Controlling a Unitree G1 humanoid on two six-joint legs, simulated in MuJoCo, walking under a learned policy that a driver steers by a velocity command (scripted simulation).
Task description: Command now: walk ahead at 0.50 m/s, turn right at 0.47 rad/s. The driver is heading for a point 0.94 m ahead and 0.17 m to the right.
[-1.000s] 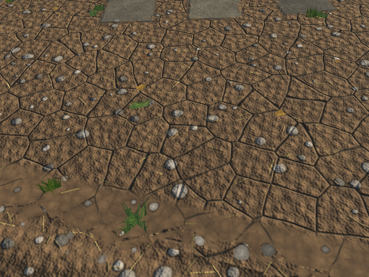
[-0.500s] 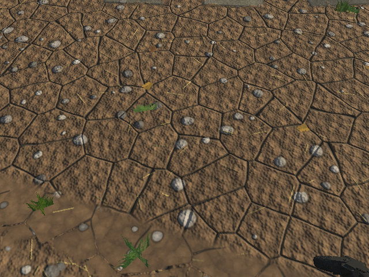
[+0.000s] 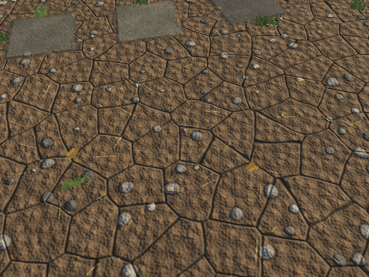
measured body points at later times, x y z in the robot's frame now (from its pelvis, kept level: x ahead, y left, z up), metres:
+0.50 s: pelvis +0.30 +0.00 +0.01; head +0.33 -0.02 +0.46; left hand +0.40 +0.28 -0.11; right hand +0.46 -0.30 -0.07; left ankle +0.45 +0.08 -0.72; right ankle +0.14 -0.09 -0.72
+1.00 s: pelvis +0.54 -0.12 +0.01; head +0.57 -0.14 +0.46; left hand +0.86 -0.02 -0.05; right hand +0.39 -0.36 -0.13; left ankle +0.45 +0.08 -0.71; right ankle +0.60 -0.26 -0.72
